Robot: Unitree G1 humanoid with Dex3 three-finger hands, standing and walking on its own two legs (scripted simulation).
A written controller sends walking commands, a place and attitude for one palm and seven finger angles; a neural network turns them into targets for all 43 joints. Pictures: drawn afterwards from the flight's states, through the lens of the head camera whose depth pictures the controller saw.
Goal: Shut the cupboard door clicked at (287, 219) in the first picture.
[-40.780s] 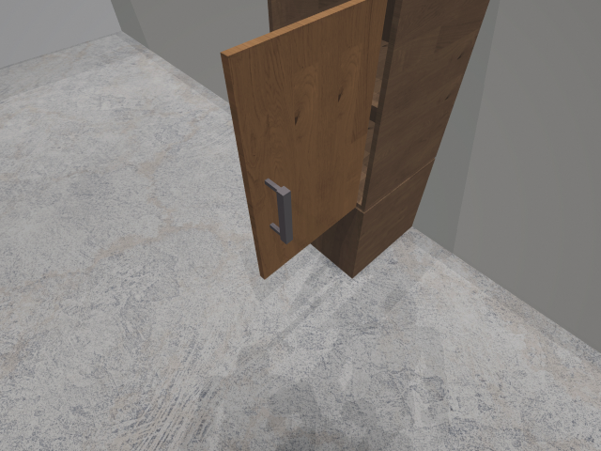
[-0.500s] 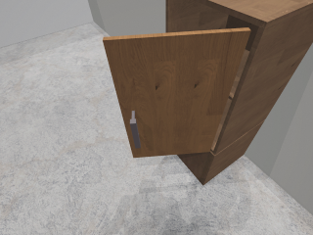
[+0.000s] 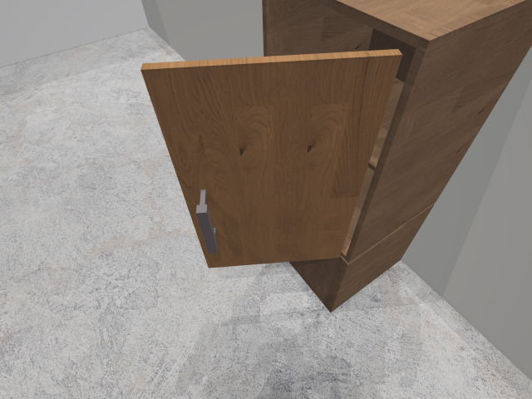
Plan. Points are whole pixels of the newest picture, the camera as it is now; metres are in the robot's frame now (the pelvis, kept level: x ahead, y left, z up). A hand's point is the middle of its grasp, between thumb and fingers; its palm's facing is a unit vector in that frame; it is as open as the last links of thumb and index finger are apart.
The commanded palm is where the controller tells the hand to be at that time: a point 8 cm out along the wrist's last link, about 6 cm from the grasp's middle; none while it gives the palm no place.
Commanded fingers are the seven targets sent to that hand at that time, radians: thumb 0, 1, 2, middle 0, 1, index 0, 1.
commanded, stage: look again from close up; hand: left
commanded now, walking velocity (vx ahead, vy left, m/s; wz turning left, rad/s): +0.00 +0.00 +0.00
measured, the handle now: (208, 223) +0.47 +0.16 -0.09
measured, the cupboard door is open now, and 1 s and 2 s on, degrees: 60 60 60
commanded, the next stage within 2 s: raise the hand and make a fist in 0.26 s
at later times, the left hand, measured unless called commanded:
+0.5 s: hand (146, 372) +0.17 +0.20 -0.07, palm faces +0.30 -0.93 -0.21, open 7.3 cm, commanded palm +0.11 +0.24 -0.07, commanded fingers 0.00 0.90 0.90 -0.33 -0.44 -0.33 -0.44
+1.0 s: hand out of the picture +0.14 +0.19 -0.07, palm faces +0.09 -1.00 -0.03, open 5.1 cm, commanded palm +0.11 +0.24 -0.07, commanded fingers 0.00 0.90 0.90 -0.79 -0.94 -0.79 -0.94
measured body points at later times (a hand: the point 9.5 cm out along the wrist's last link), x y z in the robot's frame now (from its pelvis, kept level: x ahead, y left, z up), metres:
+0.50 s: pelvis +0.01 -0.02 -0.02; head +0.02 -0.04 +0.43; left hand +0.15 +0.25 -0.05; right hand +0.11 -0.28 -0.14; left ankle -0.02 +0.12 -0.74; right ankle -0.01 -0.12 -0.74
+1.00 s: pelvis -0.08 +0.00 -0.13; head -0.01 +0.01 +0.32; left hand +0.12 +0.25 -0.07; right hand +0.13 -0.20 -0.20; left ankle -0.02 +0.13 -0.74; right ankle -0.01 -0.12 -0.74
